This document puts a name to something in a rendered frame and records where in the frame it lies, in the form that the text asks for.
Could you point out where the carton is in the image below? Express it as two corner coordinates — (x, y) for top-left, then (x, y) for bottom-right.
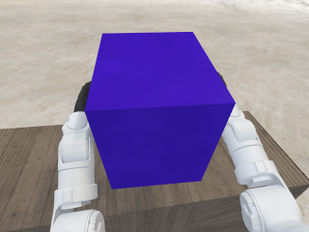
(84, 32), (236, 189)

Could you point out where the left robot hand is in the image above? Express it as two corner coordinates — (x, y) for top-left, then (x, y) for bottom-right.
(73, 81), (92, 113)

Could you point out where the pedestal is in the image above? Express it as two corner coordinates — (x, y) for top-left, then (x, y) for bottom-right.
(0, 111), (309, 232)

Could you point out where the robot right upper arm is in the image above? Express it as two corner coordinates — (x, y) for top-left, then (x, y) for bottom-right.
(239, 185), (309, 232)

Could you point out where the robot left upper arm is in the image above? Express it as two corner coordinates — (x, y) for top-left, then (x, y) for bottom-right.
(51, 209), (105, 232)

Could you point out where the robot left forearm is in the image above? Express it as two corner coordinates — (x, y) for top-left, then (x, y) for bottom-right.
(50, 111), (98, 232)

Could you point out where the robot right forearm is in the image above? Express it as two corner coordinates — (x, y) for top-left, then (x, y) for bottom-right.
(222, 104), (302, 221)

